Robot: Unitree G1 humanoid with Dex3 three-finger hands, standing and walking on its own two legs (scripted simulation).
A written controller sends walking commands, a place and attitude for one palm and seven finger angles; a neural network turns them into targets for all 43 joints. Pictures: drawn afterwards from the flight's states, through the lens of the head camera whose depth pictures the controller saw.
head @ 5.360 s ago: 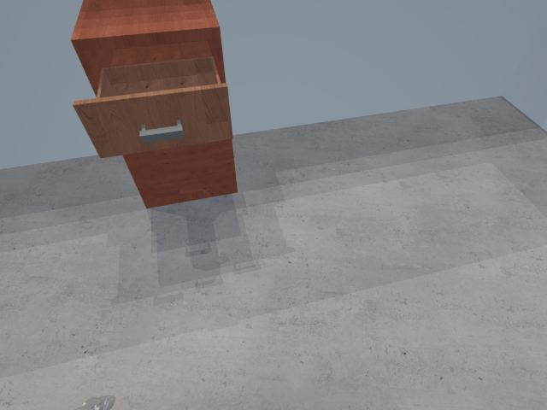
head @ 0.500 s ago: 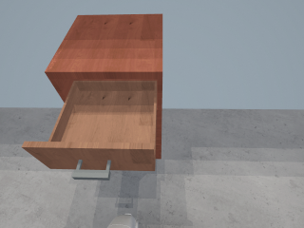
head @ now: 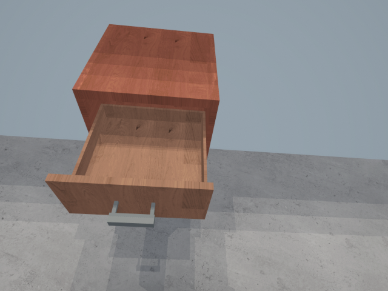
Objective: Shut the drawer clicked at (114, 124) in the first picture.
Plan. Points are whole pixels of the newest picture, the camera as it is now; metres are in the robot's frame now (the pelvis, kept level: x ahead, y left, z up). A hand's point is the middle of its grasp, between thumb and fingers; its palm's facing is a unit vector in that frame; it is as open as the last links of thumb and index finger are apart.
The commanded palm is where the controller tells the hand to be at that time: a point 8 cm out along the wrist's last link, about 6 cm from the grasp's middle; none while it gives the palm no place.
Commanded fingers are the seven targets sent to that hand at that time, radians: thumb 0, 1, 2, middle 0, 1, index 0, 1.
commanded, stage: come to a stop and stand still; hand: left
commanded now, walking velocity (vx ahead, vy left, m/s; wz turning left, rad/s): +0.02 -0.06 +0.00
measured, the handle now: (133, 212) +0.31 +0.17 -0.12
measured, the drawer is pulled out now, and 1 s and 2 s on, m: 0.29 0.29 0.29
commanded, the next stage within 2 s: look again from close up in 1.24 s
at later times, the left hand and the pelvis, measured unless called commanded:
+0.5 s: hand out of the picture -0.04 +0.08 -0.18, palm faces +0.06 -0.99 -0.16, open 7.3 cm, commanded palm none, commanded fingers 0.00 0.90 0.90 -0.20 -0.30 -0.20 -0.30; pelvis -0.01 -0.07 -0.01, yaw +1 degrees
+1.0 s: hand out of the picture -0.04 +0.10 -0.18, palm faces +0.08 -0.98 -0.18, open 7.3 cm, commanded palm none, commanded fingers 0.00 0.90 0.90 -0.20 -0.30 -0.20 -0.30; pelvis +0.00 -0.05 -0.01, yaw +1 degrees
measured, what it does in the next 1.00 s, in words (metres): steps on the spot: right foot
